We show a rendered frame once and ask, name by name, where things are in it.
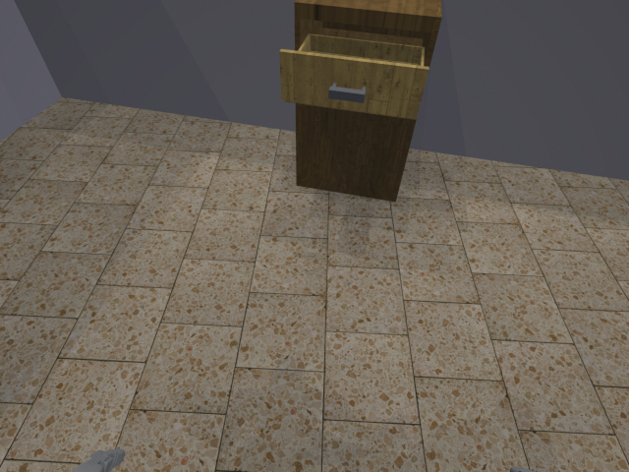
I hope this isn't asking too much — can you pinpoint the handle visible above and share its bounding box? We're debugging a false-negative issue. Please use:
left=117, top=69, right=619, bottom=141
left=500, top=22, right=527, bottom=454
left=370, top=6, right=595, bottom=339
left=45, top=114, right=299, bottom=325
left=328, top=83, right=367, bottom=103

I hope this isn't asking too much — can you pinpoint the robot left hand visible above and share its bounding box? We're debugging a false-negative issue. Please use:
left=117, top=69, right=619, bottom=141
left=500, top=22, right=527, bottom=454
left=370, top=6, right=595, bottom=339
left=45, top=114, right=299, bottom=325
left=73, top=448, right=125, bottom=472

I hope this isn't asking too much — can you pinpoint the cabinet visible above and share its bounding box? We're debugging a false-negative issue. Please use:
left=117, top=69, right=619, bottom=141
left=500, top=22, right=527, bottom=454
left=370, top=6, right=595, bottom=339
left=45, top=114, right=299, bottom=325
left=295, top=0, right=442, bottom=202

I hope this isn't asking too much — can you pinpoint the drawer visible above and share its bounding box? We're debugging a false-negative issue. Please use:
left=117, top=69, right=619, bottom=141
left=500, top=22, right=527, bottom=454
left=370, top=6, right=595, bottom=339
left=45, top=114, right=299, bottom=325
left=279, top=33, right=429, bottom=120

